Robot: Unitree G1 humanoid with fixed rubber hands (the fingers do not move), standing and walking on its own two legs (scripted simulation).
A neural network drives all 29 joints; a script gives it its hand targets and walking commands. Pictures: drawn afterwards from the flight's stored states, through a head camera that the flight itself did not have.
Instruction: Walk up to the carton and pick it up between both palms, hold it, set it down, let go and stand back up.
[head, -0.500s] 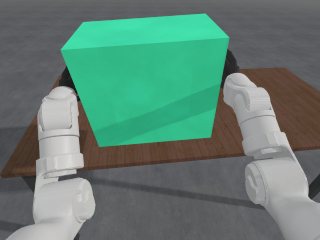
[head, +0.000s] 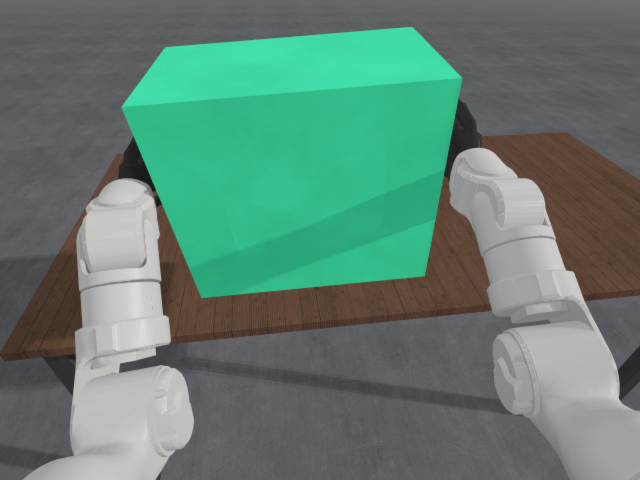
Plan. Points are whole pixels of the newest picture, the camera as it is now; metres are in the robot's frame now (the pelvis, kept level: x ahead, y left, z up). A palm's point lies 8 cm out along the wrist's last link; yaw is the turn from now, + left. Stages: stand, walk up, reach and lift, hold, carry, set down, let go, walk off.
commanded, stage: hold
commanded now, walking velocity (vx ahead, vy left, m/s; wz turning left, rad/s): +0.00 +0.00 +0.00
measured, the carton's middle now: (302, 168) +0.40 -0.01 +0.25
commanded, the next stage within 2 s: none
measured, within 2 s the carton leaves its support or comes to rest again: neither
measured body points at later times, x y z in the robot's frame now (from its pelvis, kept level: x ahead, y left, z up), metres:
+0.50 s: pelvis -0.01 +0.00 +0.00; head -0.08 +0.01 +0.44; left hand +0.38 +0.19 +0.25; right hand +0.38 -0.19 +0.27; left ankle +0.02 +0.11 -0.75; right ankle +0.03 -0.11 -0.75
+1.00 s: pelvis +0.00 +0.00 +0.00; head -0.07 +0.02 +0.44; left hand +0.38 +0.19 +0.24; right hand +0.38 -0.19 +0.27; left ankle +0.02 +0.11 -0.75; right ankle +0.03 -0.11 -0.75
